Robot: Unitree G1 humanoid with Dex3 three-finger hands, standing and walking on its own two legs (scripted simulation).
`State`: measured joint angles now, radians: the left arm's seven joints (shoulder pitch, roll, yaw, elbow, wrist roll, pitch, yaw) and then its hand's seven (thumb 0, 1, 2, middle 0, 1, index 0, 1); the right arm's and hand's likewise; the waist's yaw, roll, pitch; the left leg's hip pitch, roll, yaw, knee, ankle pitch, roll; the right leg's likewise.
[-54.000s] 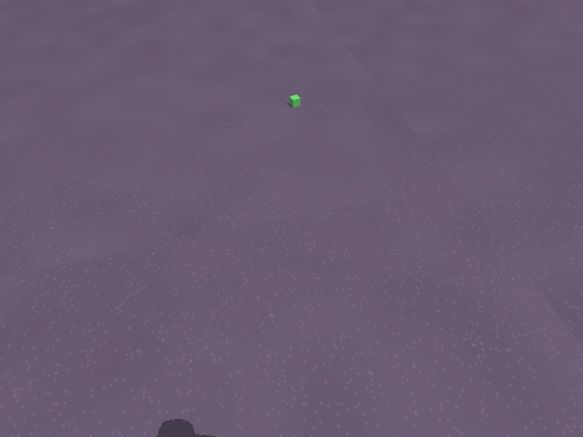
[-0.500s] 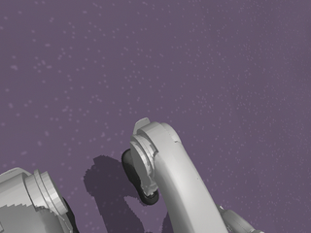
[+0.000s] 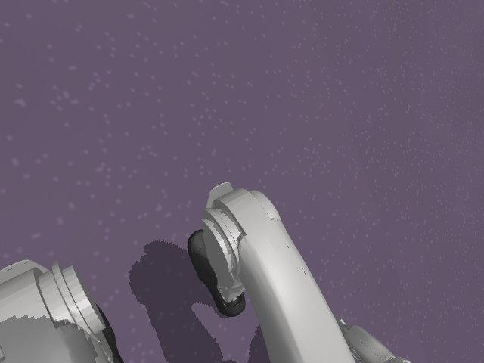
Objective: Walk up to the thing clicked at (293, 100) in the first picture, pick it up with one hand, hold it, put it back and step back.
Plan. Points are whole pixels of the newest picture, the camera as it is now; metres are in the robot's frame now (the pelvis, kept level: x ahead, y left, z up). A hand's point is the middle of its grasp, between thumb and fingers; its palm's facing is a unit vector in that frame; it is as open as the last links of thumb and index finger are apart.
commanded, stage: open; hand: left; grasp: from above
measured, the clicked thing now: out of the picture +0.48 +0.31 -0.29
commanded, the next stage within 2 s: withdraw in 0.20 s
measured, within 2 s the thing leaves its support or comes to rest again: neither
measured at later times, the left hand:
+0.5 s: hand out of the picture +0.48 +0.30 -0.25, palm faces -0.39 -0.19 -0.90, open 14.2 cm
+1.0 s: hand out of the picture +0.46 +0.32 -0.07, palm faces -0.47 -0.13 -0.87, open 14.0 cm
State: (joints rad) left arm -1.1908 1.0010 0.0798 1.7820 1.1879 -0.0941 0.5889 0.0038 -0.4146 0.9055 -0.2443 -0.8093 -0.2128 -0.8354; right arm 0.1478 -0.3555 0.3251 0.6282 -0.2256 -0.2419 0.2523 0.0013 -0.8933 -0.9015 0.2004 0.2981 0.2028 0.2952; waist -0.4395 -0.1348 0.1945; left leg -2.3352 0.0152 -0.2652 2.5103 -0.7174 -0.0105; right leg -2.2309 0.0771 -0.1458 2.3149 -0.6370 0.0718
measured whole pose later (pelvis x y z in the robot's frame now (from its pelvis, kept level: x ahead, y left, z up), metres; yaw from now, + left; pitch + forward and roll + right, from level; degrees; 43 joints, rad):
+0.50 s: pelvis +0.00 +0.00 +0.00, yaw +0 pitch +31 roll -15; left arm -1.15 0.97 0.07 1.66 1.19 -0.08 0.56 0.00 -0.55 1.01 -0.09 -0.99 -0.08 -1.00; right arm 0.17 -0.35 0.31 0.63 -0.22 -0.23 0.25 0.00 -0.91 -0.90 0.20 0.30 0.20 0.30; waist -0.42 -0.13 0.18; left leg -2.33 0.02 -0.26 2.49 -0.72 -0.01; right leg -2.23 0.07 -0.15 2.30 -0.64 0.07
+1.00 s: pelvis -0.01 -0.01 +0.05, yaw +7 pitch +33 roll -9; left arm -1.10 0.71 -0.09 1.36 1.13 -0.06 0.13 0.00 -0.51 1.02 -0.09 -1.00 -0.08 -1.01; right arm 0.14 -0.31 0.12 0.61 -0.10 0.02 0.12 0.00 -0.90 -0.91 0.20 0.30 0.20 0.29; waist -0.27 0.01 -0.06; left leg -2.24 0.00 -0.15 2.29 -0.64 -0.01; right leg -2.16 0.02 -0.06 2.19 -0.62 0.04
